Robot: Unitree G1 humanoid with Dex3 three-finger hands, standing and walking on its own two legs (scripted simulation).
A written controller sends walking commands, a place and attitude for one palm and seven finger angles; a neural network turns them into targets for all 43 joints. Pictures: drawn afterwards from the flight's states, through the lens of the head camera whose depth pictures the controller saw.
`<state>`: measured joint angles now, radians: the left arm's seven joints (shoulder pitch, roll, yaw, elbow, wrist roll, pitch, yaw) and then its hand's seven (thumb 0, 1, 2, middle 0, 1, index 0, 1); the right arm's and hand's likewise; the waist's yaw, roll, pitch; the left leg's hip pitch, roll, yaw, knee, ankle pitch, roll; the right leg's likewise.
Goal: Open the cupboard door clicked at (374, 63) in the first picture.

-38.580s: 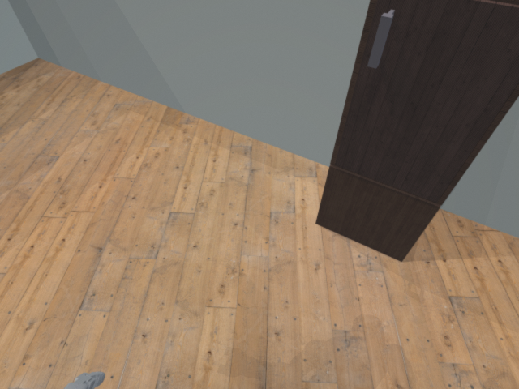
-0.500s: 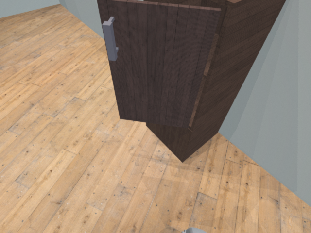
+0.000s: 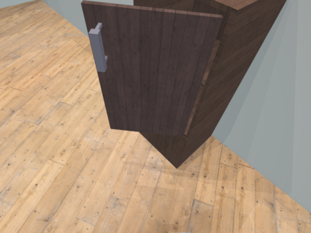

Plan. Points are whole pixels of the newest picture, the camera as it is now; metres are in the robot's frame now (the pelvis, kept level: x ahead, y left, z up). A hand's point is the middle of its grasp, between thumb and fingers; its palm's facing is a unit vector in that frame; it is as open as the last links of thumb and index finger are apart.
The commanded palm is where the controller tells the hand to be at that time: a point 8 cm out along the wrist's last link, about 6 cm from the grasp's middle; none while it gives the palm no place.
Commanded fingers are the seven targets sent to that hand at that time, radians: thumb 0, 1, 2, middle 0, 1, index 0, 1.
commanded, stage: come to a stop and stand still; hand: left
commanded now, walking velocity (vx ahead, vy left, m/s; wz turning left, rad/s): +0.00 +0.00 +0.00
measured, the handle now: (100, 47) +0.58 +0.20 +0.14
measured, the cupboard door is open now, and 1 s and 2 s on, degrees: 41 41 41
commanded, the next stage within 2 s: look again from close up in 0.92 s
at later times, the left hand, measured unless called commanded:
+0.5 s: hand out of the picture -0.01 +0.18 -0.17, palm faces +0.01 -0.97 -0.23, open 7.4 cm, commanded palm none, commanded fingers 0.00 0.90 0.90 -0.20 -0.30 -0.20 -0.30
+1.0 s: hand out of the picture -0.11 +0.16 -0.17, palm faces +0.01 -0.98 -0.18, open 7.4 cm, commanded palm none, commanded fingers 0.00 0.90 0.90 -0.20 -0.30 -0.20 -0.30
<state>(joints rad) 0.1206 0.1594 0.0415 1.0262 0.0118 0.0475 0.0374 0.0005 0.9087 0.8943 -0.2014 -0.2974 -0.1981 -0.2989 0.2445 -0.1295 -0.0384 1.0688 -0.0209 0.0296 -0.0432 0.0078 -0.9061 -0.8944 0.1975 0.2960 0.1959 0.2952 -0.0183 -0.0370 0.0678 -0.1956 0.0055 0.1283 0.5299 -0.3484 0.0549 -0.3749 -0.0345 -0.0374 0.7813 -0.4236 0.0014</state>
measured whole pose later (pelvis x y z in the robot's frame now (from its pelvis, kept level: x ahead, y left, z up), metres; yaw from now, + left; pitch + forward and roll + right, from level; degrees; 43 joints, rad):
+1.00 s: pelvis -0.08 -0.01 +0.00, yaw +0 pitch -1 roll +0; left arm 0.37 0.16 -0.02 1.07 0.02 0.00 0.03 0.00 0.91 0.89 -0.20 -0.30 -0.20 -0.30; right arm 0.36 -0.16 -0.01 1.10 -0.01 0.01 -0.01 0.01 -0.90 -0.89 0.20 0.30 0.20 0.30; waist -0.01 -0.01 0.00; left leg -0.25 0.01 0.11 0.46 -0.19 0.04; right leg -0.24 -0.04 -0.03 0.47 -0.20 0.01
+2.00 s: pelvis -0.03 +0.01 +0.00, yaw +0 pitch -1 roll -1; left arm 0.40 0.15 0.02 1.07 0.03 -0.01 0.02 0.00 0.91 0.89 -0.20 -0.30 -0.20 -0.30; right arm 0.35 -0.15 -0.01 1.10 -0.02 -0.01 0.00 0.01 -0.91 -0.89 0.20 0.30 0.20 0.30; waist 0.02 -0.03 0.01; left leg -0.22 0.00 0.12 0.55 -0.32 0.06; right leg -0.20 -0.05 -0.01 0.54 -0.32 0.02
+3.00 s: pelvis +0.02 +0.02 +0.01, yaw -1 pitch -1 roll +0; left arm 0.33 0.14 -0.01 1.12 0.02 0.00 0.03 0.00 0.91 0.89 -0.20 -0.30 -0.19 -0.30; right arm 0.23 -0.16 -0.01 1.09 -0.01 -0.01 -0.03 0.01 -0.93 -0.89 0.20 0.30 0.20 0.30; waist 0.01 -0.01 0.05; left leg -0.19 0.02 0.09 0.45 -0.24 0.02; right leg -0.18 -0.01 -0.03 0.45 -0.25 0.00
